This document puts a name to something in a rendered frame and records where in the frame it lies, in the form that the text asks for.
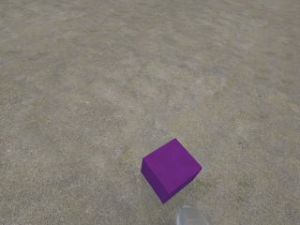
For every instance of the carton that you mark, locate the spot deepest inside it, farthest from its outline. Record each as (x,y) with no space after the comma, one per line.
(169,169)

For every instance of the robot right thigh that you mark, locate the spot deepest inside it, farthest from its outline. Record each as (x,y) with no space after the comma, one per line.
(189,216)

